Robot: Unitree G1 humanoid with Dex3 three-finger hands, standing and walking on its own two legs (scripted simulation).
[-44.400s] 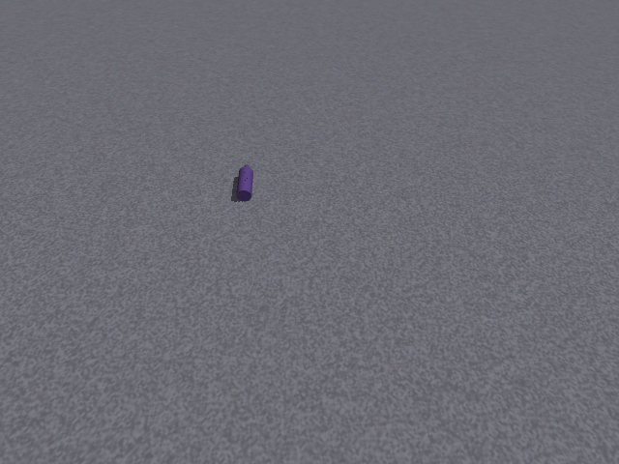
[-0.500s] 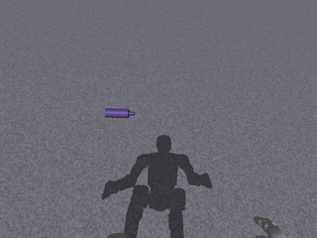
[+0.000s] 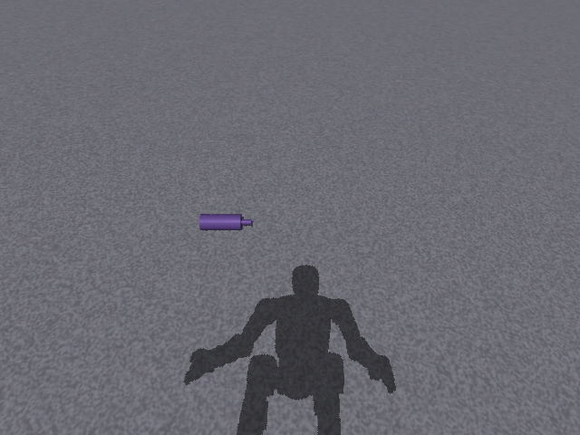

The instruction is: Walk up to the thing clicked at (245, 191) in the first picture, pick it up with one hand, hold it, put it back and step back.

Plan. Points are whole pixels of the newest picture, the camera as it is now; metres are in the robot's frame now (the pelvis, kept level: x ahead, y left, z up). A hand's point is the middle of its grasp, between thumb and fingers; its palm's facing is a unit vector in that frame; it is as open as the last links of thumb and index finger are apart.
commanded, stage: step back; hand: left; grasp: from above
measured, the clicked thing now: (226, 222) +1.09 +0.25 -0.73
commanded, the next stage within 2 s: stand in 0.44 s
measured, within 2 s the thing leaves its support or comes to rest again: neither
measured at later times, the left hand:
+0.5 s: hand out of the picture +0.15 +0.25 -0.15, palm faces +0.08 -0.94 -0.33, open 7.4 cm
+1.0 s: hand out of the picture +0.11 +0.24 -0.14, palm faces +0.03 -0.94 -0.34, open 7.4 cm
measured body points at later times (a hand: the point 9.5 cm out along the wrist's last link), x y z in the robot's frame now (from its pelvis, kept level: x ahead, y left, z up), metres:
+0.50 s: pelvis +0.05 -0.01 +0.00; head +0.07 -0.01 +0.45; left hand +0.14 +0.29 -0.13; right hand +0.14 -0.31 -0.13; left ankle +0.02 +0.12 -0.73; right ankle +0.06 -0.14 -0.73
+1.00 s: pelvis +0.04 -0.02 +0.01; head +0.05 -0.02 +0.46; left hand +0.11 +0.29 -0.12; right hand +0.16 -0.31 -0.12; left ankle +0.02 +0.12 -0.73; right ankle +0.06 -0.14 -0.73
